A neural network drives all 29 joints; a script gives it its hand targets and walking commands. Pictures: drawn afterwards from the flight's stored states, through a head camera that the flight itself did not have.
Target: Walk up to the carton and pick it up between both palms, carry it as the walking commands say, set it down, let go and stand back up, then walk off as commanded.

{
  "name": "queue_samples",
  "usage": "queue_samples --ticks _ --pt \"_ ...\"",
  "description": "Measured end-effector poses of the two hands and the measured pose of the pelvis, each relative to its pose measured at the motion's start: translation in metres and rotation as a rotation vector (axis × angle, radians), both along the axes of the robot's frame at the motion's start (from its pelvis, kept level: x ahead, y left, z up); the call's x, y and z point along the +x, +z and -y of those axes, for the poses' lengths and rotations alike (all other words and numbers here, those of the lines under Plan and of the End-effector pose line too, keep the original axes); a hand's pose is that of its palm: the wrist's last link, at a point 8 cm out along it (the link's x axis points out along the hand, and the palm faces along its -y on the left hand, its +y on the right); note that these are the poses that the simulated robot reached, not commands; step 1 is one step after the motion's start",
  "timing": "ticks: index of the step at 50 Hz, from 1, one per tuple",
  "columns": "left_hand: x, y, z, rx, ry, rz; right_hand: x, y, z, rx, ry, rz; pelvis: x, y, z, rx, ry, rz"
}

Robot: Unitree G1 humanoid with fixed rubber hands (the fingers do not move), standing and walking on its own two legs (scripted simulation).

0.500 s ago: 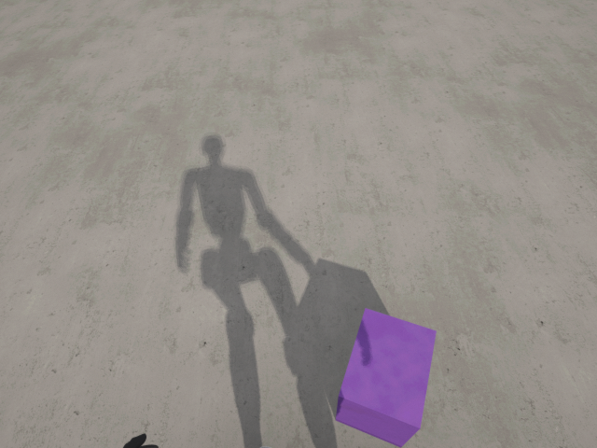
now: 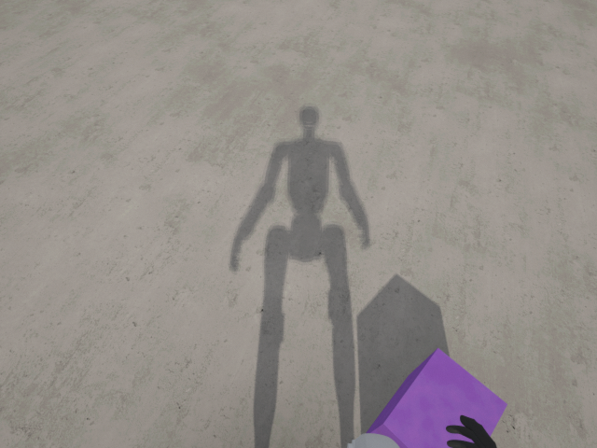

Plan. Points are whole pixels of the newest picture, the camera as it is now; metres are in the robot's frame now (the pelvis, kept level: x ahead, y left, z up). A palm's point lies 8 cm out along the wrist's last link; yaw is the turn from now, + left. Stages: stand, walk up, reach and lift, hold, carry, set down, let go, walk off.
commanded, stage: walk off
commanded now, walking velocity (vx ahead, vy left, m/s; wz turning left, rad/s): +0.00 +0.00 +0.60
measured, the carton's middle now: (427, 423) +0.26 -0.38 -0.63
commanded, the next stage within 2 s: stand in 0.06 s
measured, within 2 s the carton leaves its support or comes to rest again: neither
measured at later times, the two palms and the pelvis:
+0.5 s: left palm out of the picture +0.08 +0.20 -0.12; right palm out of the picture +0.11 -0.27 -0.14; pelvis +0.04 -0.03 +0.00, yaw +9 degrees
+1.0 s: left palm out of the picture +0.01 +0.22 -0.14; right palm out of the picture +0.10 -0.22 -0.14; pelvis +0.06 +0.00 +0.01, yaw +9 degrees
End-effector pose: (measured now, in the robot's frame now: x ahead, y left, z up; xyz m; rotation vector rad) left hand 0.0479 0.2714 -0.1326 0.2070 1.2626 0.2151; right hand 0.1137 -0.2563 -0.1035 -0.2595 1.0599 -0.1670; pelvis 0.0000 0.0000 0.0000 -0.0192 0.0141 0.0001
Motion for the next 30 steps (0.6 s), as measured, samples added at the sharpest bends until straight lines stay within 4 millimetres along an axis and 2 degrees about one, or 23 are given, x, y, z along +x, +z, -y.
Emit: queue_samples --ticks 6,13,16,22,26,30 --pt "0.031 0.013 0.006 0.008 0.031 0.094 -0.006 -0.008 -0.003 0.022 0.036 -0.064 0.008 0.004 0.004 -0.001 0.063 -0.009" --pt "0.053 0.02 0.033 0.035 0.034 0.155 -0.015 -0.033 0.015 0.064 0.023 -0.139 0.022 -0.004 0.025 0.025 0.103 -0.009" --pt "0.05 0.024 0.047 0.039 0.03 0.154 -0.014 -0.04 0.02 0.08 0.018 -0.165 0.027 -0.002 0.032 0.024 0.121 0.0" --pt "0.036 0.025 0.065 0.009 0.068 0.117 -0.004 -0.036 0.021 0.091 0.037 -0.19 0.036 0.006 0.036 0.033 0.146 0.008" --pt "0.025 0.014 0.068 -0.024 0.096 0.088 0.003 -0.034 0.015 0.072 0.048 -0.202 0.039 0.004 0.033 0.027 0.154 0.016" --pt "0.009 -0.001 0.061 -0.059 0.14 0.043 0.009 -0.031 0.004 0.048 0.073 -0.191 0.041 0.001 0.026 0.022 0.158 0.024"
